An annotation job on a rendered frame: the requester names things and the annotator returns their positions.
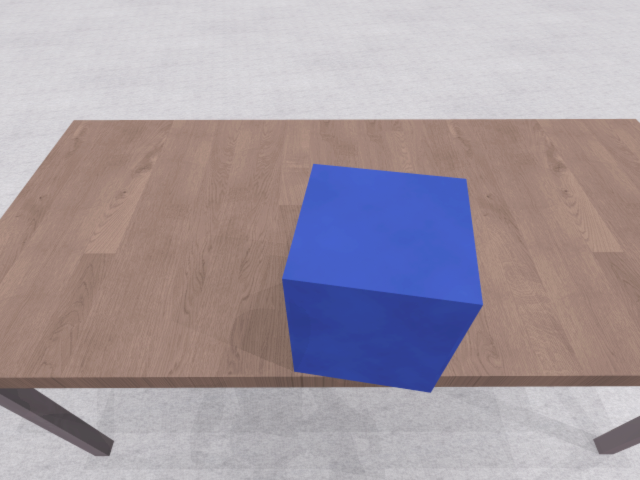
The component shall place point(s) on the carton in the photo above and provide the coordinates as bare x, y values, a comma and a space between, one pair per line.
381, 283

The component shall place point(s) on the table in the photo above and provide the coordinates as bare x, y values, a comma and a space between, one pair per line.
150, 254

